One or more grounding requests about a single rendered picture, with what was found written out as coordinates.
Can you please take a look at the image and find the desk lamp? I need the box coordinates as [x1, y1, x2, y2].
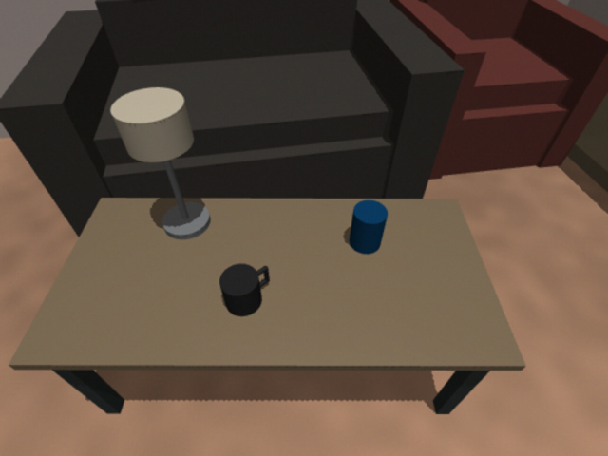
[110, 87, 211, 239]

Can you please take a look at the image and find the bookshelf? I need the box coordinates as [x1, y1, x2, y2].
[567, 92, 608, 193]

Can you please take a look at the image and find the coffee table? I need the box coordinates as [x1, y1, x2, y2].
[9, 198, 526, 414]

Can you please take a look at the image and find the sofa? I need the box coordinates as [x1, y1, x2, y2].
[0, 0, 465, 237]

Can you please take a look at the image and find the armchair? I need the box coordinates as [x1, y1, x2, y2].
[389, 0, 608, 180]

